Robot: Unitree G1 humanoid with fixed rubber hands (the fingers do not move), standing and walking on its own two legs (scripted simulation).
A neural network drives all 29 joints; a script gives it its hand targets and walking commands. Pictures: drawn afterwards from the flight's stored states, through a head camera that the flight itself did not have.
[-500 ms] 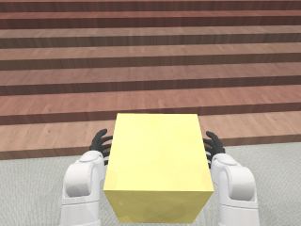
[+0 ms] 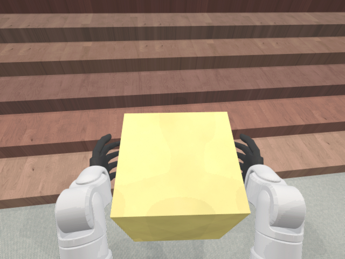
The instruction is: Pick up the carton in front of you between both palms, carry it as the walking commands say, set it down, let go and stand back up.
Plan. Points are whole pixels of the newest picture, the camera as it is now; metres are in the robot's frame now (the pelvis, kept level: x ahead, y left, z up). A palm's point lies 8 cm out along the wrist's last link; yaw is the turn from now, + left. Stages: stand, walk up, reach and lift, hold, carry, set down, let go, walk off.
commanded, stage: carry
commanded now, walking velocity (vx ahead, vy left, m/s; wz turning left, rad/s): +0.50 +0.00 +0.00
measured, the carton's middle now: (176, 182) +0.29 -0.01 +0.04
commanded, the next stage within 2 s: none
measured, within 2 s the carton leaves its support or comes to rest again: neither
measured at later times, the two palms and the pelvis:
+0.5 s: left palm (123, 52) +0.69 +0.14 +0.14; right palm (215, 50) +0.72 -0.16 +0.13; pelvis +0.31 -0.04 -0.01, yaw +2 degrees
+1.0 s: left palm (137, 7) +1.09 +0.12 +0.14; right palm (204, 10) +1.08 -0.18 +0.14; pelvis +0.69 -0.02 +0.00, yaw +2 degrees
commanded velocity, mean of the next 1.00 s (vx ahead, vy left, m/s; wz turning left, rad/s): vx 0.50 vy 0.00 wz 0.00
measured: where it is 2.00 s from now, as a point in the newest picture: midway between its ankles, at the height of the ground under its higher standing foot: (165, 85)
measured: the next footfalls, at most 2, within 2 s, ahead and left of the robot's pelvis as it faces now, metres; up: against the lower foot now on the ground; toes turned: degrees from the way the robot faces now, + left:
right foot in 0.24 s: +0.35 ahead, -0.11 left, +0.00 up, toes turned -9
left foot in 0.64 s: +0.53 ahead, +0.09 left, +0.00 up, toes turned +7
